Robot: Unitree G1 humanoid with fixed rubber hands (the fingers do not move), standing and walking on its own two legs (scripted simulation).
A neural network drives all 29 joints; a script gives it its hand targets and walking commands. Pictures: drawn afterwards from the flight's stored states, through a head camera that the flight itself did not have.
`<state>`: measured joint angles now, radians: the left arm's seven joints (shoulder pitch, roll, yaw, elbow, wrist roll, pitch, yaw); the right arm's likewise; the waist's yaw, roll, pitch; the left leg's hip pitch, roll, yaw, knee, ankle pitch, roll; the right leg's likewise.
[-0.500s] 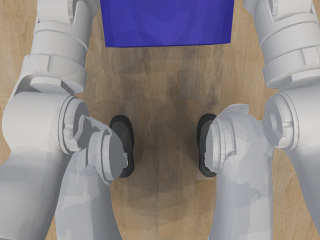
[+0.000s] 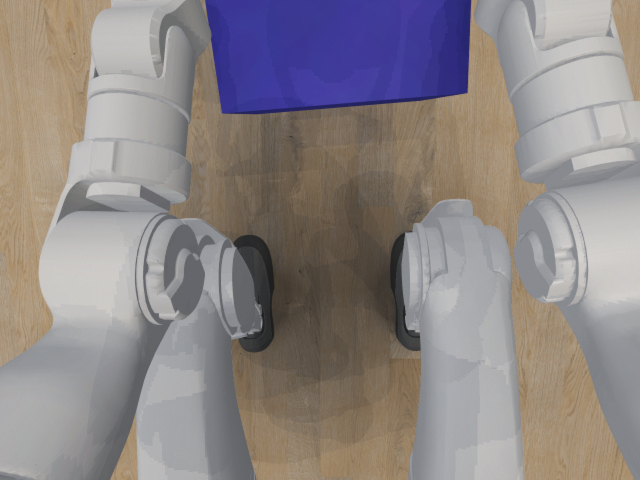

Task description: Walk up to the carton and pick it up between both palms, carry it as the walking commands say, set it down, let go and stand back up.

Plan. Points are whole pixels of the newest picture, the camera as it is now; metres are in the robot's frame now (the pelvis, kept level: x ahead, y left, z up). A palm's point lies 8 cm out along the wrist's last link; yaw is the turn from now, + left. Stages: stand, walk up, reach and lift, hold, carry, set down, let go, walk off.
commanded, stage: reach and lift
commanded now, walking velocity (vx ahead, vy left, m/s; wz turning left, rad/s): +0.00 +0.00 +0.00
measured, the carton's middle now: out of the picture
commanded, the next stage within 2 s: none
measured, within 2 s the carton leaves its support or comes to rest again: neither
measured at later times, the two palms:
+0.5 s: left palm out of the picture +0.55 +0.11 -0.01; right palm out of the picture +0.54 -0.18 -0.02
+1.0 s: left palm out of the picture +0.53 +0.11 +0.05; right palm out of the picture +0.52 -0.18 +0.05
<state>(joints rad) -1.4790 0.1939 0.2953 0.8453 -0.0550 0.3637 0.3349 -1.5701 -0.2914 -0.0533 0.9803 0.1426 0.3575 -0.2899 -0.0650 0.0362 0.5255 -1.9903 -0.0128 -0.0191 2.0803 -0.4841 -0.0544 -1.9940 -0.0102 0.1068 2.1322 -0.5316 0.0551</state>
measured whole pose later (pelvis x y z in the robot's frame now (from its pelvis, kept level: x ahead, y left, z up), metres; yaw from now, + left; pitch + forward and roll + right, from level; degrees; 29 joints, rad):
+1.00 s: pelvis -0.02 +0.00 +0.09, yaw -2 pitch +14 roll +2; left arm -1.35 0.14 0.36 0.75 0.03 0.46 0.30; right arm -1.45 -0.23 -0.08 0.89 0.14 0.44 -0.32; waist -0.05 0.02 0.52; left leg -1.60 -0.03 -0.02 1.78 -0.44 -0.05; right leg -1.62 0.00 0.10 1.82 -0.46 0.06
